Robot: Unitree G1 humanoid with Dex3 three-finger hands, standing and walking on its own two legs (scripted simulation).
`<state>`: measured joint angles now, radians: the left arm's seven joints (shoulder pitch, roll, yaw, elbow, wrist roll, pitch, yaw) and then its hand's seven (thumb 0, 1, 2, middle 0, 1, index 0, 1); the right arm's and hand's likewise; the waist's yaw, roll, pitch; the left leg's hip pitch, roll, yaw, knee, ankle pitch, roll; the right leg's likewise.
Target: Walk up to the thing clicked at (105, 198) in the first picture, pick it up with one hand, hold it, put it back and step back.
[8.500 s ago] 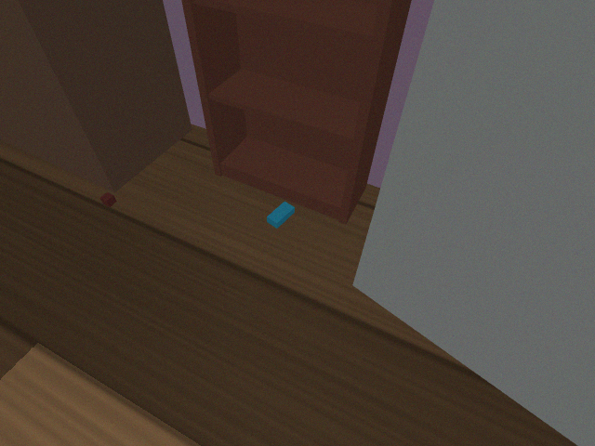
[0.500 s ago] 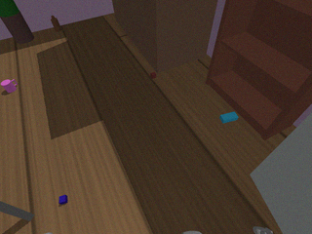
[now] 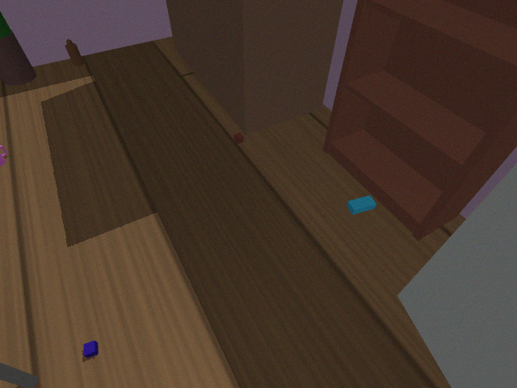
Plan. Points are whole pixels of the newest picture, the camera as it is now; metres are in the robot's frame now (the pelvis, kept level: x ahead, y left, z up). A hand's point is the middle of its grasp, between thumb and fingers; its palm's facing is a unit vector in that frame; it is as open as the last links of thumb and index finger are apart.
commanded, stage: stand
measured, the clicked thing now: (238, 138) +1.54 +0.04 -0.76
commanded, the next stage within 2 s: none
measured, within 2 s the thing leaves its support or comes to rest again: neither
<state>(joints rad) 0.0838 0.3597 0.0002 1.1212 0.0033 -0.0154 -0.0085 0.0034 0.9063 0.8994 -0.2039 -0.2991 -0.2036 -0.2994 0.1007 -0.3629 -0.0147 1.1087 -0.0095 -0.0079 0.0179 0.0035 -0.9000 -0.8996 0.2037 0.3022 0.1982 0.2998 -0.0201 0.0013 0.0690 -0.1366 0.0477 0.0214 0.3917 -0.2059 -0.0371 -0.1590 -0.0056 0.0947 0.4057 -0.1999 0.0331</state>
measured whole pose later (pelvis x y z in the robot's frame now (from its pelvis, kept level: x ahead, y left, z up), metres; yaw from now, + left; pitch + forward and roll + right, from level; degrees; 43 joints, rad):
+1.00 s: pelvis +0.01 +0.01 +0.00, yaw +2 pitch -2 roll +0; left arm 0.11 0.36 0.00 1.13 0.01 -0.01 -0.01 0.00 0.91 0.90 -0.20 -0.30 -0.20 -0.30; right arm 0.09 -0.36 -0.01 1.14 -0.01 -0.01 0.01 0.00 -0.90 -0.90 0.20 0.30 0.20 0.30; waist -0.01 0.00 0.06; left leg -0.13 0.03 -0.01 0.35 -0.19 -0.03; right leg -0.13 -0.02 0.07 0.34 -0.19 0.04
